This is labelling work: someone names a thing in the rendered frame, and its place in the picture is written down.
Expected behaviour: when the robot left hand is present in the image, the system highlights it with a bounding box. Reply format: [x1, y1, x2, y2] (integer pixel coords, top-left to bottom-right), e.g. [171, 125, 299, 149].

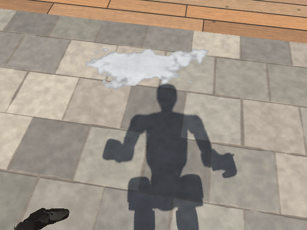
[13, 208, 70, 230]

